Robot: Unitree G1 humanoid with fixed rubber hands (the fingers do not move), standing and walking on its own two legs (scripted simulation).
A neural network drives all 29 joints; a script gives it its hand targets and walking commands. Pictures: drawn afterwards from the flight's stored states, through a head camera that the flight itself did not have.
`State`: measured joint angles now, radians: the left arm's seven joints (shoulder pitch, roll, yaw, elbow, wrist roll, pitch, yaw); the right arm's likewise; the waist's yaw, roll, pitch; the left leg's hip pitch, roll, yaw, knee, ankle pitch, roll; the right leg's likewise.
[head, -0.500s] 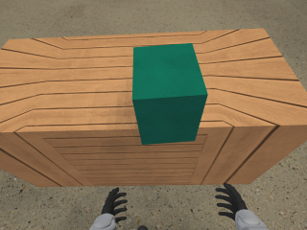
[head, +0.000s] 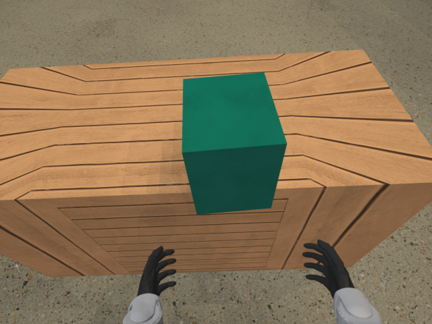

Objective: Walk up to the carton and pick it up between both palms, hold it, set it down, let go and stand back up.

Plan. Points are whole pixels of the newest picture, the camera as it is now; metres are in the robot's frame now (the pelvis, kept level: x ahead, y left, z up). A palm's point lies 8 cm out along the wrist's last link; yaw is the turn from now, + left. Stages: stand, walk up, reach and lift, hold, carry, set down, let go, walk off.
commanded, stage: reach and lift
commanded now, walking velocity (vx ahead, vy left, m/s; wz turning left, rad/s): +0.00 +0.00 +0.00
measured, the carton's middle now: (229, 146) +0.45 +0.01 +0.04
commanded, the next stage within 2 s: none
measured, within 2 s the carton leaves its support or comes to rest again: neither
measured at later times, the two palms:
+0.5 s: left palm (151, 259) +0.22 +0.15 -0.01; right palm (337, 255) +0.23 -0.18 -0.01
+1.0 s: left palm (154, 222) +0.28 +0.15 +0.02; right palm (321, 215) +0.29 -0.16 +0.02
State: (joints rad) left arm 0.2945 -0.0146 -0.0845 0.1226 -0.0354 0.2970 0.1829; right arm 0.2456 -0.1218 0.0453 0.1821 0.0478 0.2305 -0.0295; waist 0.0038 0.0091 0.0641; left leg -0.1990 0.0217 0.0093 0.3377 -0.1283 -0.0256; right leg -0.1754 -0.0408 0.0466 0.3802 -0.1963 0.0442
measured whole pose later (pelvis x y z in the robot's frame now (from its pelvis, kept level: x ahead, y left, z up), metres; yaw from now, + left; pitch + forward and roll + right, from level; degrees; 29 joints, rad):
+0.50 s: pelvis +0.02 +0.00 +0.00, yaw +0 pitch +2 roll +0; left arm 0.29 0.04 -0.12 0.04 -0.06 0.09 0.18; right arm 0.26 -0.15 0.09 0.10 0.10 0.02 -0.05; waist 0.00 0.01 0.05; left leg -0.19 0.03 0.00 0.30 -0.14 -0.03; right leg -0.16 -0.03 0.04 0.34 -0.20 0.04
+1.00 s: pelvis +0.02 +0.00 +0.00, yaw +0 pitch +3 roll +0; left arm 0.04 0.04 -0.10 0.21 -0.07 0.10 0.19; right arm 0.02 -0.11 0.09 0.25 0.10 0.03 -0.10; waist 0.02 0.00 -0.04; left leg -0.21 0.03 0.00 0.30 -0.14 -0.03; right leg -0.17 -0.03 0.03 0.32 -0.19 0.04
